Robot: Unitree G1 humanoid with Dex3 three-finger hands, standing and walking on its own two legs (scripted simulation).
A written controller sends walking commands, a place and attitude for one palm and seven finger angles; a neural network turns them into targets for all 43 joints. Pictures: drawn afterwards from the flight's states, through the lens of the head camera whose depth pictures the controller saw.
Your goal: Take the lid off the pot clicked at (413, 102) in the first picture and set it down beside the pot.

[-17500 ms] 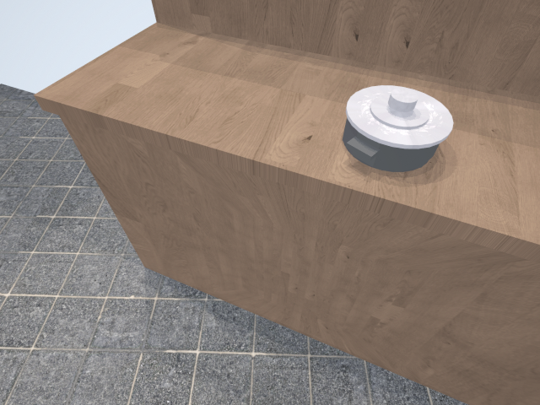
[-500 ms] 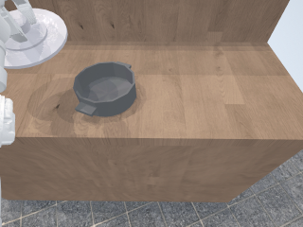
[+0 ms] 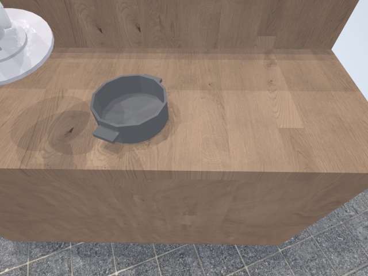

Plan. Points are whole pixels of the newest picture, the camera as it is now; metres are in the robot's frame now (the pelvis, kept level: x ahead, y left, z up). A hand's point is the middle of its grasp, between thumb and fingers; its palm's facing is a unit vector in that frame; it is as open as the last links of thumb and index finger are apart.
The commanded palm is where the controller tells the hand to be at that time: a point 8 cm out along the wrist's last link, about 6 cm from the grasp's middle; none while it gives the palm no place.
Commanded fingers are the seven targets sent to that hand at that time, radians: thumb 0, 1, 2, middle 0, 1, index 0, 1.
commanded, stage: move the lid sideways beside the pot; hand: left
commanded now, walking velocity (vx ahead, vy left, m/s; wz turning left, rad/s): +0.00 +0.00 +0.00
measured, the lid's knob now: out of the picture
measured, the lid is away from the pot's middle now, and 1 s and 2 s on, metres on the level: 0.21 0.23 0.23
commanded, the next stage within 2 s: lower the lid onto the table in 0.36 s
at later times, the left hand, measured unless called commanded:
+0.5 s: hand out of the picture +0.43 +0.34 +0.30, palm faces -0.14 -0.15 -0.98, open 7.4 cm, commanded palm +0.43 +0.33 +0.37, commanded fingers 0.00 0.79 0.74 -0.87 -1.05 -0.84 -1.04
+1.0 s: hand out of the picture +0.46 +0.33 +0.26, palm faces -0.24 -0.26 -0.93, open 7.4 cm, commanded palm +0.46 +0.34 +0.33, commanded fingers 0.00 0.79 0.74 -0.87 -1.05 -0.84 -1.04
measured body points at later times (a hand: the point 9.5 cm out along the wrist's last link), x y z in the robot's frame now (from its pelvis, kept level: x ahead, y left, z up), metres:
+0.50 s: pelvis +0.00 +0.00 +0.00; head +0.04 -0.01 +0.45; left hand +0.44 +0.34 +0.36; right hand +0.05 -0.28 -0.13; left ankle -0.04 +0.10 -0.75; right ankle -0.03 -0.15 -0.75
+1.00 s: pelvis +0.00 +0.00 +0.00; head +0.06 +0.00 +0.45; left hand +0.47 +0.34 +0.31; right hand +0.02 -0.28 -0.13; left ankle -0.04 +0.10 -0.75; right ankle -0.03 -0.15 -0.75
